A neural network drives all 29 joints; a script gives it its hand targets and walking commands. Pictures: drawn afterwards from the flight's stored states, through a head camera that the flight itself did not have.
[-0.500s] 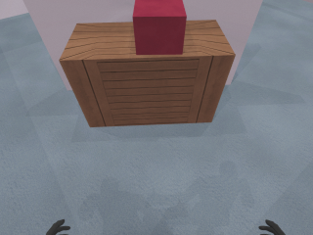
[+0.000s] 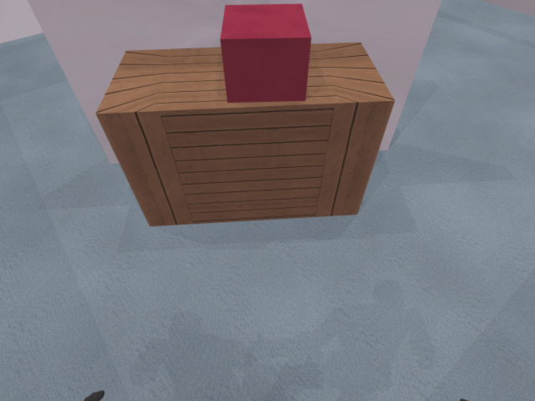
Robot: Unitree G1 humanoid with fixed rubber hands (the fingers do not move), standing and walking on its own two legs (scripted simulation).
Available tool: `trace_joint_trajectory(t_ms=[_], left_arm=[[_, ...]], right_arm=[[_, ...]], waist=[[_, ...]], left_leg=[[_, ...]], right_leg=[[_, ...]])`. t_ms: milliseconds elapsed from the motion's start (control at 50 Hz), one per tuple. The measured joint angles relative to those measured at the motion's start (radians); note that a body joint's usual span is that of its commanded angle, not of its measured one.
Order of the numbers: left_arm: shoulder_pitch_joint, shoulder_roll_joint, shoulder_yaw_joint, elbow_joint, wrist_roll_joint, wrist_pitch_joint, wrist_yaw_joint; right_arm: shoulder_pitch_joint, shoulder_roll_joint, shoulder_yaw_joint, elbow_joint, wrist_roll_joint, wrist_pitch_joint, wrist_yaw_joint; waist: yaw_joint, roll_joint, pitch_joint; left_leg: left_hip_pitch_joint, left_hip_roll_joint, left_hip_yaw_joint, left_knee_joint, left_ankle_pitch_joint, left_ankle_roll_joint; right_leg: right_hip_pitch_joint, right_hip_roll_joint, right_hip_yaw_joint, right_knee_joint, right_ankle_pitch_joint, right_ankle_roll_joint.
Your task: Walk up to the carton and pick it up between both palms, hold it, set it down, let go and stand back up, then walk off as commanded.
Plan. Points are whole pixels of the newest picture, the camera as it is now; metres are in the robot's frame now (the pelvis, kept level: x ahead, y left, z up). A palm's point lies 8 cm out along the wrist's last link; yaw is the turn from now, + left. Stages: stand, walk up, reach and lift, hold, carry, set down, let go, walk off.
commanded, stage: stand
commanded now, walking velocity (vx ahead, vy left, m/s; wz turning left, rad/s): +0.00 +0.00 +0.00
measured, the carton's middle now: (265, 52) +1.18 +0.04 -0.04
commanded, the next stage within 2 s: none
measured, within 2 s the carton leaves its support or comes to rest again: neither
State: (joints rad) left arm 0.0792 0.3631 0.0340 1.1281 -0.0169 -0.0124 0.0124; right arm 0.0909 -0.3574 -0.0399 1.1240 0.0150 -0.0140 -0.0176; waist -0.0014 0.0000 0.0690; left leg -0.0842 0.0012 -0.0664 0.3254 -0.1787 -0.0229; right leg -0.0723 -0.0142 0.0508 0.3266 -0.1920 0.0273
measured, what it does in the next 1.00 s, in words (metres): stands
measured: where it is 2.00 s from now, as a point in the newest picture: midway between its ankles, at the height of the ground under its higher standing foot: outside the picture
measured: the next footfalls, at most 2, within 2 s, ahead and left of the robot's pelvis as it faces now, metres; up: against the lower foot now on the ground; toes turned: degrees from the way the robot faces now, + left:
none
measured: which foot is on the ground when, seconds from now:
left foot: down 0.00-1.00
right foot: down 0.00-1.00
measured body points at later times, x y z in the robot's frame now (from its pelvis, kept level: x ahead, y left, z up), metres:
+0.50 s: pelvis +0.00 +0.00 +0.00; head +0.01 +0.00 +0.45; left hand +0.09 +0.31 -0.13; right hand +0.08 -0.31 -0.13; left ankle +0.00 +0.14 -0.75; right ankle +0.00 -0.14 -0.75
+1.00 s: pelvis +0.00 +0.00 +0.00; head +0.01 +0.00 +0.45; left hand +0.08 +0.31 -0.13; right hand +0.08 -0.31 -0.13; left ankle +0.00 +0.14 -0.75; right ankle +0.00 -0.14 -0.75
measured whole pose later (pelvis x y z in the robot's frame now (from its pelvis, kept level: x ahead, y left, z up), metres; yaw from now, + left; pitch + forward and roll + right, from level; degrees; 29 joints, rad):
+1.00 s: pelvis +0.00 +0.00 +0.00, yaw -1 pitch -3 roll +0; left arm 0.12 0.36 0.03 1.10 -0.01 -0.02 0.02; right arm 0.12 -0.35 -0.04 1.11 0.01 -0.02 -0.02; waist 0.00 0.00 0.07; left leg -0.08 0.01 -0.05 0.32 -0.18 -0.03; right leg -0.08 -0.01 0.06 0.33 -0.19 0.02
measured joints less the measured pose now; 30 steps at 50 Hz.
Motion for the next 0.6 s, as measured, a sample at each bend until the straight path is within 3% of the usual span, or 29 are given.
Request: trace_joint_trajectory(t_ms=[600], left_arm=[[0.031,-0.005,-0.003,-0.021,0.003,-0.001,0.005]], right_arm=[[0.015,0.002,0.0,-0.01,-0.001,-0.003,0.001]], waist=[[-0.001,0.0,0.001]], left_leg=[[-0.003,0.007,0.01,-0.001,-0.001,-0.002]], right_leg=[[-0.007,0.006,0.01,-0.002,0.004,-0.002]])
